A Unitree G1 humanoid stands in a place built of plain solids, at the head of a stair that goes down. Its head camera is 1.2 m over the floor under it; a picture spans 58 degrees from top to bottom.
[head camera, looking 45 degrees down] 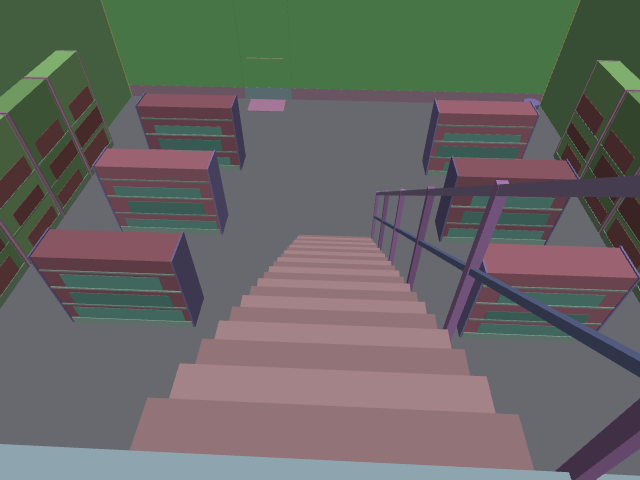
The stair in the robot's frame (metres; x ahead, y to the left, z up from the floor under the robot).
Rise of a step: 0.19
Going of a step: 0.23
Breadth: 1.22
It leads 3 degrees to the right of straight ahead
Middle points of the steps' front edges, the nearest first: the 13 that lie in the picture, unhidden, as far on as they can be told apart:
0.39 -0.02 0.00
0.62 -0.03 -0.19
0.85 -0.04 -0.37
1.08 -0.06 -0.56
1.31 -0.07 -0.75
1.54 -0.08 -0.93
1.77 -0.09 -1.12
2.00 -0.10 -1.30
2.23 -0.11 -1.49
2.46 -0.12 -1.68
2.69 -0.13 -1.86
2.92 -0.14 -2.05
3.15 -0.15 -2.24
